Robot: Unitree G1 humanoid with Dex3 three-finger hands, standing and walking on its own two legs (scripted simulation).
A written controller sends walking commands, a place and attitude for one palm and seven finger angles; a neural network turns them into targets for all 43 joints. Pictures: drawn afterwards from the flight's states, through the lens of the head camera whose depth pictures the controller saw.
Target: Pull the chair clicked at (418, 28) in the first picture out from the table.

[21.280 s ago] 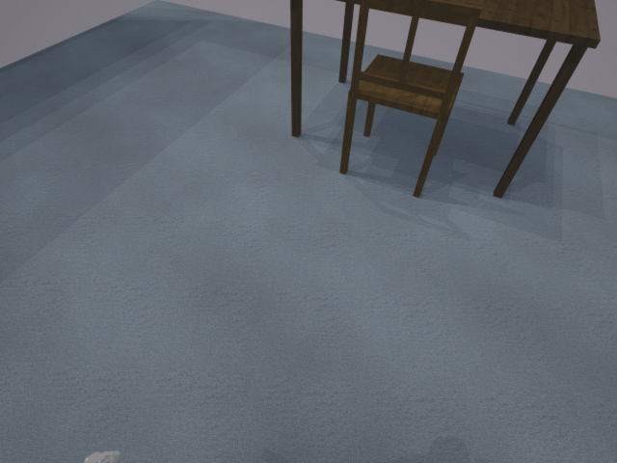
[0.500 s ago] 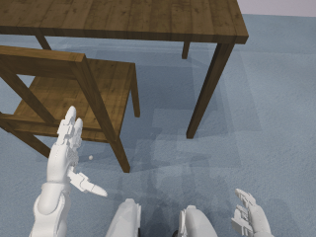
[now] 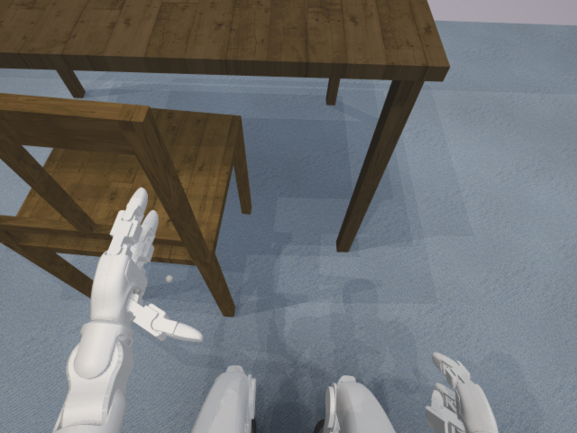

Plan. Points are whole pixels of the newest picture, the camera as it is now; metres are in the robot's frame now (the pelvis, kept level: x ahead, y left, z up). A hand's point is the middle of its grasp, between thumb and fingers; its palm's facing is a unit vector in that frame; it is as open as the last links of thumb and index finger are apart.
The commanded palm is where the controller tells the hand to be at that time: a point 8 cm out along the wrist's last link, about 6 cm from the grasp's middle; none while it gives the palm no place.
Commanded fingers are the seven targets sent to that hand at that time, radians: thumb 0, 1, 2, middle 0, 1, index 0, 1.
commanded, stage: aim the fingers beside a spindle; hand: left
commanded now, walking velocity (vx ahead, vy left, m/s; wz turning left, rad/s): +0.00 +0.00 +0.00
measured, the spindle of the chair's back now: (49, 190) +0.44 +0.38 +0.00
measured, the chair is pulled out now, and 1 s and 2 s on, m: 0.03 0.03 0.03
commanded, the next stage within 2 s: push the fingers through the gap in 1.30 s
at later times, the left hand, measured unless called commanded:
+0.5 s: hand (176, 268) +0.32 +0.16 +0.03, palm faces +0.02 -1.00 -0.02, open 17.0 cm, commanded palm +0.30 +0.21 +0.03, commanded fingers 0.00 -0.50 0.30 -0.06 -0.08 -0.06 -0.08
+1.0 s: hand (177, 261) +0.33 +0.16 +0.03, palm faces +0.02 -1.00 -0.03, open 17.0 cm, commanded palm +0.30 +0.21 +0.03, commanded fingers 0.00 -0.50 0.30 -0.06 -0.08 -0.06 -0.08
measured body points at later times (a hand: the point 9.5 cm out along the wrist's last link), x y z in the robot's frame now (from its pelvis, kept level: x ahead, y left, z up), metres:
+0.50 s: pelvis +0.00 +0.00 +0.00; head +0.11 +0.01 +0.44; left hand +0.31 +0.22 +0.03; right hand +0.17 -0.24 -0.10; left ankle +0.03 +0.11 -0.62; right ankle +0.01 -0.11 -0.62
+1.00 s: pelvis +0.00 +0.00 +0.01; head +0.11 +0.00 +0.45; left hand +0.32 +0.21 +0.03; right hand +0.16 -0.25 -0.10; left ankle +0.03 +0.11 -0.62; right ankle +0.01 -0.11 -0.62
